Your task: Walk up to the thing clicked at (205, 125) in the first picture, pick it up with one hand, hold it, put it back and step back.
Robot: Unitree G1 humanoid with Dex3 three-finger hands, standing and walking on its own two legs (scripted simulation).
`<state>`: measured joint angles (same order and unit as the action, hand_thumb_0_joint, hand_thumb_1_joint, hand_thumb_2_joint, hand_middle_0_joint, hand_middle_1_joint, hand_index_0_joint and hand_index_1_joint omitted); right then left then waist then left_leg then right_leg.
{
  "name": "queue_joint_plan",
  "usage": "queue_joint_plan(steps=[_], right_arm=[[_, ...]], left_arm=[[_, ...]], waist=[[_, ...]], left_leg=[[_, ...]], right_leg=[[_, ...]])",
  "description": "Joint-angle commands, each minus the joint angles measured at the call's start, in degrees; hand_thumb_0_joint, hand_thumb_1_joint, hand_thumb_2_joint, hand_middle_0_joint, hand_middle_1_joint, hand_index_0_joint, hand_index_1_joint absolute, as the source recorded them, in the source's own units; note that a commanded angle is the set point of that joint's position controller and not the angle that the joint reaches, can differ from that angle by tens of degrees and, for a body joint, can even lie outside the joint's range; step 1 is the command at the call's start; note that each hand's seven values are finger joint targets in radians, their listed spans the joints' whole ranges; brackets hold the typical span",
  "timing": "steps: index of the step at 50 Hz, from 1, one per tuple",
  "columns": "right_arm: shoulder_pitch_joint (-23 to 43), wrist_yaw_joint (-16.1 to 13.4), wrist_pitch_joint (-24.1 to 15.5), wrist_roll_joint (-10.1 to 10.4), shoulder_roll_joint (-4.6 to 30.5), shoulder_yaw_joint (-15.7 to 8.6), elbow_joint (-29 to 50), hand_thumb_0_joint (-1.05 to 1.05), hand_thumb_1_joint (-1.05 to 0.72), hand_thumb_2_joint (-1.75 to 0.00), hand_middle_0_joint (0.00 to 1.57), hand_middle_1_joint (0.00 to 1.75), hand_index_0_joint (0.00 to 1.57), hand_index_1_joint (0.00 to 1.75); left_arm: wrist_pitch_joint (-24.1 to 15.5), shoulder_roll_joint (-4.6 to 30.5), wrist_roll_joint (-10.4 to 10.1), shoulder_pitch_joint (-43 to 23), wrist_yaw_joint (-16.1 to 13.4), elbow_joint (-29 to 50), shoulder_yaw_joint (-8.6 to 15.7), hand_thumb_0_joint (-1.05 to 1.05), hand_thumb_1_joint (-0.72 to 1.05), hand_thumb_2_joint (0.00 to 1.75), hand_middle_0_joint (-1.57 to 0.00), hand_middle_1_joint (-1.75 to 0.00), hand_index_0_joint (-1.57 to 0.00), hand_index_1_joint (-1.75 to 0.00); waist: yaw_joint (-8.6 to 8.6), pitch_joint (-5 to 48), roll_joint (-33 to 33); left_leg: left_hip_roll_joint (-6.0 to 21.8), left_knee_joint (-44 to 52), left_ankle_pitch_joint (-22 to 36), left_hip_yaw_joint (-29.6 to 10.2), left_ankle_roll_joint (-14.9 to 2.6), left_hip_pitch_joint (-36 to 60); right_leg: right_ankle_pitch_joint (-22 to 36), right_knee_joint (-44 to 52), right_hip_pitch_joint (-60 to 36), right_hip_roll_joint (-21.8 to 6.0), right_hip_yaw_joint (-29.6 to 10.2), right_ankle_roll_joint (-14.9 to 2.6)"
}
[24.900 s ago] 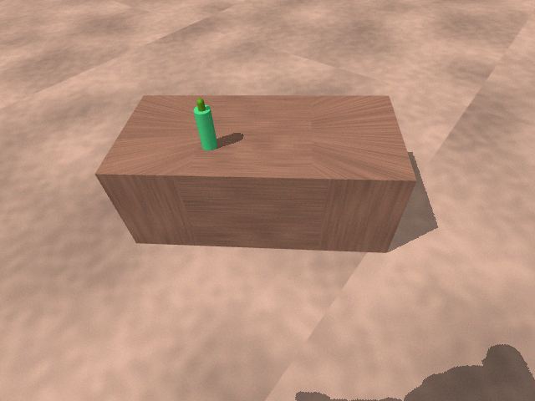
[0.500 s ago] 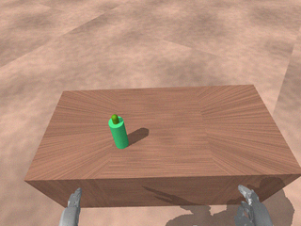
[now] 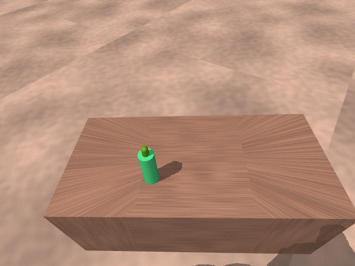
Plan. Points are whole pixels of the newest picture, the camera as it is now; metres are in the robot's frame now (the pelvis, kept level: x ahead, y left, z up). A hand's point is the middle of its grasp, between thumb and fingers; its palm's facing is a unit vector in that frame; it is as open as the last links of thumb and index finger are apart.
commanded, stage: stand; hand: left
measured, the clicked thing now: (148, 164) +0.53 +0.17 -0.21
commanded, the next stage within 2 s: step back in 1.90 s
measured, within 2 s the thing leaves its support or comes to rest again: neither
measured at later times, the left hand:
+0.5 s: hand out of the picture +0.04 +0.24 -0.14, palm faces +0.02 -0.93 -0.36, open 7.4 cm
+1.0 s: hand out of the picture +0.07 +0.23 -0.14, palm faces +0.01 -0.94 -0.35, open 7.4 cm
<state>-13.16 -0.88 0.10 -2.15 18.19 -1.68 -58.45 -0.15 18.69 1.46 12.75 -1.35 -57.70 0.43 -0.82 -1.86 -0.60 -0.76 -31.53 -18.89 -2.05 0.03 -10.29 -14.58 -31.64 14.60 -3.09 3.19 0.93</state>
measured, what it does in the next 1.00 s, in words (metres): stands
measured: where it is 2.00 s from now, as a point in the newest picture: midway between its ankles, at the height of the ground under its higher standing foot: outside the picture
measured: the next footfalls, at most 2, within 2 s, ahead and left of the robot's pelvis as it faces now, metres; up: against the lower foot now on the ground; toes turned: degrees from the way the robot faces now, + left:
none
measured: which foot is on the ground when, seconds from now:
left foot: down 0.00-1.00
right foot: down 0.00-1.00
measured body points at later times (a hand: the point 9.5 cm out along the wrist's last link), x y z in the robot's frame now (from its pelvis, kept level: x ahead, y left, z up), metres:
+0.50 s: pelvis +0.00 -0.01 +0.01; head -0.01 -0.02 +0.46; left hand +0.04 +0.29 -0.12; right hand +0.06 -0.30 -0.13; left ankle -0.02 +0.12 -0.73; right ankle +0.03 -0.13 -0.73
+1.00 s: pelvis +0.00 -0.02 +0.02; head +0.01 -0.03 +0.46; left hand +0.07 +0.28 -0.12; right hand +0.07 -0.32 -0.13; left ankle -0.02 +0.12 -0.73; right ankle +0.03 -0.13 -0.73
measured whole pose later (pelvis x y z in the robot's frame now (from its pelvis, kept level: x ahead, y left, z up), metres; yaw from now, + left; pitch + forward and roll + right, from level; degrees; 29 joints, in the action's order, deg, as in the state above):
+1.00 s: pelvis +0.00 -0.02 +0.02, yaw +0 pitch -3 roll +0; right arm -8.2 -0.6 0.0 -1.2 19.4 -0.6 -65.1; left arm -0.6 18.2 0.7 5.8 -0.4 -67.9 0.7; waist -0.8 -2.5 -1.7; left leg 1.4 -18.1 -12.3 -2.5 1.9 -3.3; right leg -8.9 -19.6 8.2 -0.9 4.0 -0.6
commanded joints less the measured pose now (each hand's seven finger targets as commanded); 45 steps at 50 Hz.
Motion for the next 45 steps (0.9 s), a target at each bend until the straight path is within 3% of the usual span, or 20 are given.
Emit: queue_joint_plan(steps=[1, 8, 12, 18, 30, 37, 40, 45], right_arm=[[3.47, -0.60, -1.77, 0.44, 11.16, -1.73, 1.96, 0.00, -0.90, -0.90, 0.20, 0.30, 0.20, 0.30], [3.79, -0.48, -1.47, 0.72, 10.92, -1.32, -1.26, 0.00, -0.90, -0.90, 0.20, 0.30, 0.20, 0.30], [4.31, -0.44, -1.35, 0.72, 11.21, -1.43, -2.37, 0.00, -0.90, -0.90, 0.20, 0.30, 0.20, 0.30], [4.94, -0.31, -1.43, 0.88, 10.73, -1.22, -3.09, 0.00, -0.90, -0.90, 0.20, 0.30, 0.20, 0.30], [5.86, -0.38, -1.25, 0.98, 11.68, -0.99, -3.65, 0.00, -0.90, -0.90, 0.20, 0.30, 0.20, 0.30], [6.41, -0.51, -1.46, 1.04, 12.38, -0.78, -3.54, 0.00, -0.90, -0.90, 0.20, 0.30, 0.20, 0.30], [6.25, -0.56, -1.41, 1.06, 12.09, -0.60, -3.75, 0.00, -0.90, -0.90, 0.20, 0.30, 0.20, 0.30], [6.41, -0.34, -1.12, 1.05, 12.04, -0.65, -3.68, 0.00, -0.90, -0.90, 0.20, 0.30, 0.20, 0.30]], left_arm=[[-1.59, 10.78, -0.04, -3.84, -0.49, 0.57, 2.40, 0.00, 0.90, 0.90, -0.20, -0.30, -0.20, -0.30], [-1.71, 11.43, -0.10, -5.59, -0.35, -3.50, 2.07, 0.00, 0.90, 0.90, -0.20, -0.30, -0.20, -0.30], [-1.46, 11.18, -0.15, -6.27, -0.22, -4.96, 1.95, 0.00, 0.90, 0.90, -0.20, -0.30, -0.20, -0.30], [-1.80, 11.24, -0.23, -7.20, -0.16, -6.35, 1.96, 0.00, 0.90, 0.90, -0.20, -0.30, -0.20, -0.30], [-1.68, 11.85, -0.45, -8.43, 0.00, -7.66, 2.21, 0.00, 0.90, 0.90, -0.20, -0.30, -0.20, -0.30], [-1.83, 11.58, -0.52, -8.61, 0.11, -7.71, 2.27, 0.00, 0.90, 0.90, -0.20, -0.30, -0.20, -0.30], [-1.78, 11.62, -0.58, -8.49, 0.15, -7.96, 2.30, 0.00, 0.90, 0.90, -0.20, -0.30, -0.20, -0.30], [-1.58, 12.02, -0.52, -9.10, 0.26, -7.85, 2.43, 0.00, 0.90, 0.90, -0.20, -0.30, -0.20, -0.30]], waist=[[-0.15, 0.63, -1.02], [0.12, -0.67, 0.42], [0.09, -2.16, -0.03], [0.05, -0.56, 1.09], [0.16, 0.65, 0.56], [0.05, 2.48, 0.08], [0.09, 1.87, 0.79], [0.07, -0.04, 1.55]], left_leg=[[5.64, 11.05, 10.13, -6.38, -1.78, -3.34], [5.80, 13.72, 10.66, -5.92, -1.44, -1.55], [5.86, 15.44, 7.09, -5.78, -1.26, -2.06], [6.15, 15.58, 11.07, -5.12, -1.17, -0.22], [6.59, 16.43, 10.80, -4.33, -1.11, 1.17], [7.09, 16.02, 15.65, -3.80, -0.92, 2.95], [7.25, 16.22, 14.56, -3.79, -0.96, 3.18], [6.90, 16.80, 10.76, -3.67, -0.79, 1.25]], right_leg=[[5.07, 8.20, -7.17, -3.83, -5.25, -2.88], [4.37, 11.79, -8.11, -4.31, -5.21, -2.19], [1.19, 13.38, -7.78, -4.19, -5.38, -1.88], [4.81, 14.07, -9.32, -4.53, -5.51, -1.80], [5.60, 15.36, -10.16, -4.66, -6.04, -1.93], [13.24, 14.52, -11.52, -4.90, -5.63, -1.86], [12.39, 14.98, -10.99, -4.85, -5.64, -1.67], [5.09, 16.66, -9.95, -4.35, -5.93, -1.60]])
